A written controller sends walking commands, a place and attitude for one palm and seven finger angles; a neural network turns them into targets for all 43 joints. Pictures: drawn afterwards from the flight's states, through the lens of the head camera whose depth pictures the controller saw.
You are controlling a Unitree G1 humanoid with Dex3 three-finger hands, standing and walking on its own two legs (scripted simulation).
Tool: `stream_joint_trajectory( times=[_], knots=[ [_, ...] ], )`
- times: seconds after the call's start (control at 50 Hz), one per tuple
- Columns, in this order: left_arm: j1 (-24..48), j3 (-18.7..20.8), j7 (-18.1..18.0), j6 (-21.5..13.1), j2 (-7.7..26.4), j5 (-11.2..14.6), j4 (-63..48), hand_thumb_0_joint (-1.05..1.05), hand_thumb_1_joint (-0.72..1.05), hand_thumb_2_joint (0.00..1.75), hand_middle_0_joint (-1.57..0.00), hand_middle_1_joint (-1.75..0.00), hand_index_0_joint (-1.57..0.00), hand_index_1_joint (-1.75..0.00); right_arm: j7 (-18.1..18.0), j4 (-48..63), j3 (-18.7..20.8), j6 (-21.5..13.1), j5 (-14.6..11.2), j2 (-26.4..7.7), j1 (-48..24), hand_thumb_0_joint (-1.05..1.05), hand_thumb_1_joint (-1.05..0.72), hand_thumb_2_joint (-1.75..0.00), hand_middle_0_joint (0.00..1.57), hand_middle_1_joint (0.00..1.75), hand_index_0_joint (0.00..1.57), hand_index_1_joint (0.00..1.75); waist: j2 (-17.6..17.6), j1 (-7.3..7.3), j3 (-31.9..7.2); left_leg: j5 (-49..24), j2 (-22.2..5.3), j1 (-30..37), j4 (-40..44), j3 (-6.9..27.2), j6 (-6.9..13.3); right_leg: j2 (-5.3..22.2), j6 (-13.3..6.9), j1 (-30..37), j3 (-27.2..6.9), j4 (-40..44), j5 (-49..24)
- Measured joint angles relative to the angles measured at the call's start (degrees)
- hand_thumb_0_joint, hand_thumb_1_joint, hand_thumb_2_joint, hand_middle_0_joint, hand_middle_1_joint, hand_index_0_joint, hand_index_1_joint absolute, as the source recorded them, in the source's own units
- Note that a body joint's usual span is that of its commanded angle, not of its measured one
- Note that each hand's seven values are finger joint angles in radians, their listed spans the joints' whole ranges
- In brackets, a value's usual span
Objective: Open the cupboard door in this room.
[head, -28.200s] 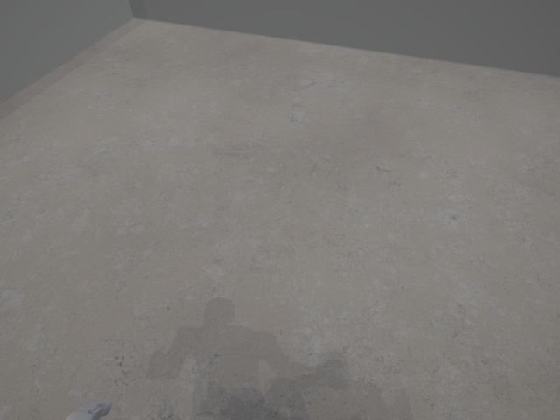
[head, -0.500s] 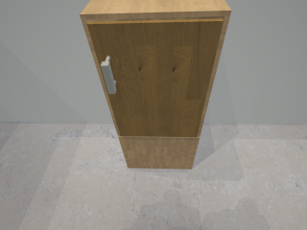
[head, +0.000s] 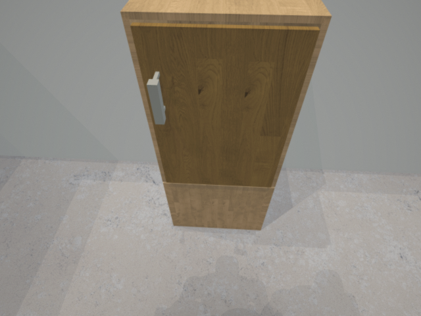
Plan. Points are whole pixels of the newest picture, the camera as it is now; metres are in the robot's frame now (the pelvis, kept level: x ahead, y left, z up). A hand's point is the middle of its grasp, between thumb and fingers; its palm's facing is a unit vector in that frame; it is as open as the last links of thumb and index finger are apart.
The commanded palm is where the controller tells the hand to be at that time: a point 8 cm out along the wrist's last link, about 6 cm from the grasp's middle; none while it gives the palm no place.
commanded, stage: look again from close up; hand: left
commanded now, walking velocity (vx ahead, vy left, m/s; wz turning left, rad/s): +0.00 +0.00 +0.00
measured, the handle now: (158, 98) +0.61 +0.18 +0.08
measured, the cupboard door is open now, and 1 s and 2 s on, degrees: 0 0 0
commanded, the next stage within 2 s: shuffle to correct the standing spot in 0.14 s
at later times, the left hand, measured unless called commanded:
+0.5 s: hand out of the picture +0.02 +0.19 -0.18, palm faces +0.03 -0.98 -0.20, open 7.4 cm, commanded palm none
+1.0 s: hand out of the picture +0.10 +0.19 -0.16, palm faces +0.04 -0.95 -0.30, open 7.3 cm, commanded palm none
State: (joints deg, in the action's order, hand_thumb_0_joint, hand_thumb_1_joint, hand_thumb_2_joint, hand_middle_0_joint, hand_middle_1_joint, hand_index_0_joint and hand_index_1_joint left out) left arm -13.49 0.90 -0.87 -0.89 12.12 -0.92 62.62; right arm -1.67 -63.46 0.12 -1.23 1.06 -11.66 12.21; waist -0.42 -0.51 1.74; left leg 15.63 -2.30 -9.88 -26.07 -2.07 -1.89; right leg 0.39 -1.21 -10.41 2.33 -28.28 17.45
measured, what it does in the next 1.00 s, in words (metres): stands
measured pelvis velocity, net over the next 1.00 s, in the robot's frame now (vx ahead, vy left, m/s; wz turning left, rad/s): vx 0.04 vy -0.01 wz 0.00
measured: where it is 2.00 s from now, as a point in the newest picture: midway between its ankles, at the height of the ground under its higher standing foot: outside the picture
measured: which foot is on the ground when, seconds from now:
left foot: down 0.00-0.92, up 0.94-1.00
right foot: down 0.00-1.00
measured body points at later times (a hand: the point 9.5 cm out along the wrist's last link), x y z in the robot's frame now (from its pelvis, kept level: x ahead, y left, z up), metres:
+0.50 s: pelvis +0.03 +0.01 -0.01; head +0.03 +0.01 +0.44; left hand +0.02 +0.24 -0.17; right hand +0.02 -0.22 -0.17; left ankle -0.02 +0.14 -0.74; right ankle -0.02 -0.10 -0.74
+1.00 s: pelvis +0.04 -0.01 -0.01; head +0.07 -0.03 +0.44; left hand +0.10 +0.24 -0.14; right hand +0.07 -0.24 -0.17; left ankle -0.02 +0.12 -0.71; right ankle +0.02 -0.09 -0.74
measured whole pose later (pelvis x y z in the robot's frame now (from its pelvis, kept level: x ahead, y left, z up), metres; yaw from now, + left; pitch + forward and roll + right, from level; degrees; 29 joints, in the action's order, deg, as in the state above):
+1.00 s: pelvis +0.04 -0.01 -0.01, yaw +0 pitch +1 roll +1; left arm -12.5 2.2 -3.5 -2.4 9.6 -1.8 55.3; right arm -1.9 -59.9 3.0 1.0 0.4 -10.4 12.4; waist -2.0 -0.5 3.9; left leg 27.3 -1.1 -17.4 -47.2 -1.9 0.3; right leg 1.1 -2.4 -14.8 5.1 -33.5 19.2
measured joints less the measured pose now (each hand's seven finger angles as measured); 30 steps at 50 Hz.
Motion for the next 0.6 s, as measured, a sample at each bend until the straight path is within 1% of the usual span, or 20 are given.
stream_joint_trajectory(
  times=[0.3,0.46,0.6],
  knots=[
    [1.5,0.0,0.0,0.2,0.7,0.0,-0.1,0.01,0.91,0.90,-0.20,-0.30,-0.20,-0.30,0.2,-0.7,-0.2,-0.1,0.1,-0.4,-0.4,0.00,-0.91,-0.90,0.20,0.29,0.20,0.30,0.2,0.13,-0.1,-0.5,0.9,0.2,1.0,-0.2,0.7,0.8,0.8,0.1,-0.2,0.7,-0.4],
    [-2.6,0.3,0.7,0.8,-1.0,-0.4,0.1,0.00,0.91,0.90,-0.20,-0.30,-0.20,-0.30,0.6,-0.8,-0.1,0.4,0.7,1.7,3.6,0.00,-0.91,-0.90,0.20,0.29,0.20,0.30,0.7,0.37,-1.4,4.3,0.4,-1.2,-5.0,0.0,0.8,0.6,0.6,-0.6,0.0,-3.8,3.8],
    [-6.2,1.0,0.5,0.3,-2.9,-0.4,1.1,0.00,0.91,0.90,-0.20,-0.30,-0.20,-0.30,0.0,-1.6,0.0,-0.3,0.4,3.9,6.6,0.00,-0.91,-0.90,0.20,0.29,0.20,0.30,1.1,0.47,-0.6,10.0,-0.5,-2.5,-11.6,0.5,0.5,-0.1,0.4,-1.0,0.4,-8.7,8.6]
  ],
)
